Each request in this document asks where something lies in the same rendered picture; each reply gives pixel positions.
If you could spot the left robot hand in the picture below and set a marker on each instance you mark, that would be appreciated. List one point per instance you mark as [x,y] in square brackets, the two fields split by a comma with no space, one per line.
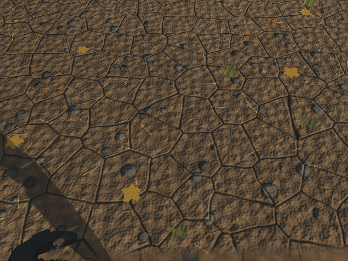
[40,243]

